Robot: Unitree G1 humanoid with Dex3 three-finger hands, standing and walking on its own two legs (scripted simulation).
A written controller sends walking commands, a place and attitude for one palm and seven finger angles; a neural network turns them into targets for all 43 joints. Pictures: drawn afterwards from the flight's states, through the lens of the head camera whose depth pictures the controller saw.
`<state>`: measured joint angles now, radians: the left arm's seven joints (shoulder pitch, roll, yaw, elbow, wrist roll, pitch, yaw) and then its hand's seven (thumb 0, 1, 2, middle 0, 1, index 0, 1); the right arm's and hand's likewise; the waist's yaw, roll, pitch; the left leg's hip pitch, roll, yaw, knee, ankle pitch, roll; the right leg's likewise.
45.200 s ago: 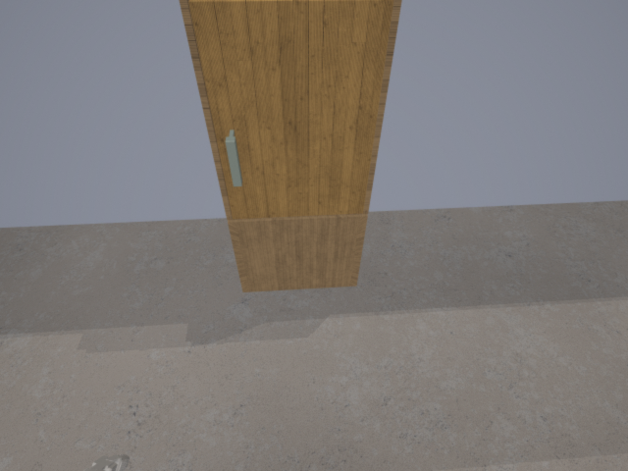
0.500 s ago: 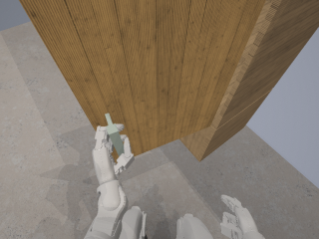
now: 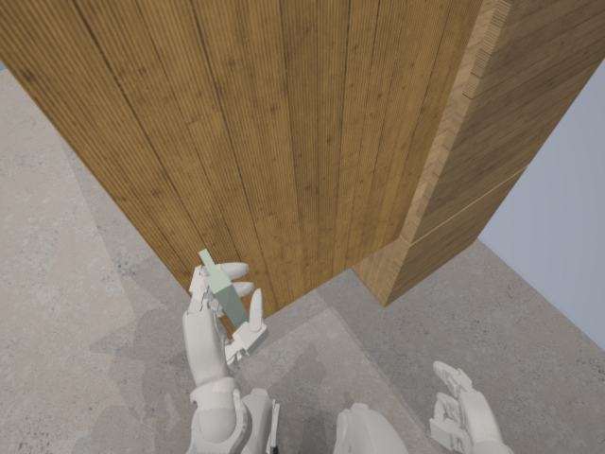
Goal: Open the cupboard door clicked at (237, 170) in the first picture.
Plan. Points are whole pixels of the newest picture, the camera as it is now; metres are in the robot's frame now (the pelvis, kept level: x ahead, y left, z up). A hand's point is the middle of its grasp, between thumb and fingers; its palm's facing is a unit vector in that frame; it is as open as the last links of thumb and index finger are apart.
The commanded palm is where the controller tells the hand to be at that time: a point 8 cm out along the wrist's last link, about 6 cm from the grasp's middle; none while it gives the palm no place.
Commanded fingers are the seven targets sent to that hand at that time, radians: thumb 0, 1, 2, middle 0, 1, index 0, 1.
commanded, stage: open thumb and fingers to let go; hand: left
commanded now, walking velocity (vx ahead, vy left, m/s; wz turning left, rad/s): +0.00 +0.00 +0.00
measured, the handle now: (224, 291) +0.32 +0.12 +0.02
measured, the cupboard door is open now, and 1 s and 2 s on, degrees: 88 91 90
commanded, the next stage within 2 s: slide the hand sideways off the handle in 0.62 s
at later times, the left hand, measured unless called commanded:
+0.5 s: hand (252, 323) +0.28 +0.08 +0.03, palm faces +0.24 -0.97 -0.01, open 14.3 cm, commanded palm +0.23 +0.13 +0.02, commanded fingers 0.00 -0.50 0.30 -0.18 -0.50 -0.18 -0.50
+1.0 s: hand (241, 359) +0.23 +0.08 +0.03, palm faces -0.24 -0.97 +0.05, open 15.9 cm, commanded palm +0.22 +0.14 +0.02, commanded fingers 0.00 -0.50 0.30 -0.15 -0.30 -0.15 -0.30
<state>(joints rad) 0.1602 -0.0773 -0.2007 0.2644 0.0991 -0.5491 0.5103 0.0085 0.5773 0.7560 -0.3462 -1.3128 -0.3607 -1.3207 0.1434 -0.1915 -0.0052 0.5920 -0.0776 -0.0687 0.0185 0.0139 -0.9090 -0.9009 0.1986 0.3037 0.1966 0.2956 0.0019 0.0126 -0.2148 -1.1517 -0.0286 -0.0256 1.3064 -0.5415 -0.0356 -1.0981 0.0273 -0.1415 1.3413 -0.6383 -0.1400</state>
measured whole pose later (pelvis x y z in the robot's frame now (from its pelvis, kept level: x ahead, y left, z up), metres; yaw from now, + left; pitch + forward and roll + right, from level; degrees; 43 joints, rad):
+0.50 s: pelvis +0.00 +0.02 +0.01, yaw -1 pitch +22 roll +1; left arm 0.19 -0.09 -0.25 0.24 0.12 -0.50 0.50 -0.01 -0.46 0.32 -0.26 -0.94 -0.30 -0.95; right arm 0.17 -0.19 0.00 0.57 -0.08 -0.06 0.02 0.01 -0.91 -0.90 0.20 0.30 0.20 0.30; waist -0.01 0.02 -0.23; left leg -1.14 -0.03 -0.01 1.30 -0.55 0.00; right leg -1.08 0.03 -0.12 1.31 -0.62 -0.11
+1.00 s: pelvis -0.01 +0.05 +0.00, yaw -3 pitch +20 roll -1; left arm 0.25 0.06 -0.30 0.12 -0.04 -0.48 0.03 -0.01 -0.50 0.30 -0.18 -0.36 -0.21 -0.39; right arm 0.19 -0.22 0.01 0.46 -0.02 -0.02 0.03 0.01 -0.91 -0.90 0.20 0.30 0.20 0.30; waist 0.00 0.05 -0.20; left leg -1.15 -0.03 0.01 1.36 -0.56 0.05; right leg -1.09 0.03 -0.10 1.35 -0.62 -0.07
